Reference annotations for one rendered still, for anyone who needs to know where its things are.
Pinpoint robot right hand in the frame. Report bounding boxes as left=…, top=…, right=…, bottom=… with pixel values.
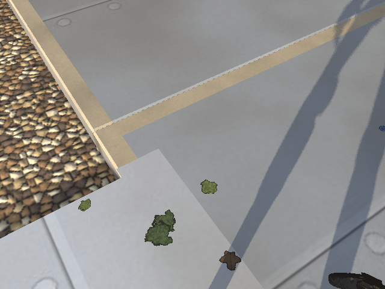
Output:
left=328, top=272, right=385, bottom=289

